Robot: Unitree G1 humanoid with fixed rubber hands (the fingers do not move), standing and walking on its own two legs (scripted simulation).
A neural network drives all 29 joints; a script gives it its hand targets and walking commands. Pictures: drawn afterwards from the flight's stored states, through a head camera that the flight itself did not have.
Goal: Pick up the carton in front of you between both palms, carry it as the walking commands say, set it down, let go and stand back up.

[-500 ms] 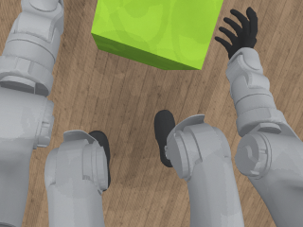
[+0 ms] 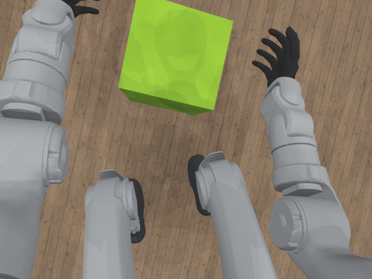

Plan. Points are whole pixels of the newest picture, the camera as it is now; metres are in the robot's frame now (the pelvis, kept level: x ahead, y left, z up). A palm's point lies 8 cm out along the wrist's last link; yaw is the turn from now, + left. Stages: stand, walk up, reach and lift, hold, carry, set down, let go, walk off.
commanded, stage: set down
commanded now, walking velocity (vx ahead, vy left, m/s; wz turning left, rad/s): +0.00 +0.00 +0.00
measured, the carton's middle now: (172, 68) +0.54 -0.05 -0.34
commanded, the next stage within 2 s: let go in 0.54 s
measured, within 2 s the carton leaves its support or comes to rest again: neither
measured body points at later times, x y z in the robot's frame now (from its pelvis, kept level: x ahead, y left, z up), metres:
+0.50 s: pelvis +0.02 +0.01 +0.13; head +0.33 +0.03 +0.46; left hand +0.60 +0.15 +0.03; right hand +0.46 -0.22 +0.03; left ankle +0.08 +0.11 -0.43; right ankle +0.13 -0.12 -0.43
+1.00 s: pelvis +0.08 -0.01 +0.25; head +0.28 +0.03 +0.65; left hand +0.45 +0.20 +0.14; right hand +0.39 -0.22 +0.15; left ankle +0.08 +0.11 -0.43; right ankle +0.13 -0.12 -0.43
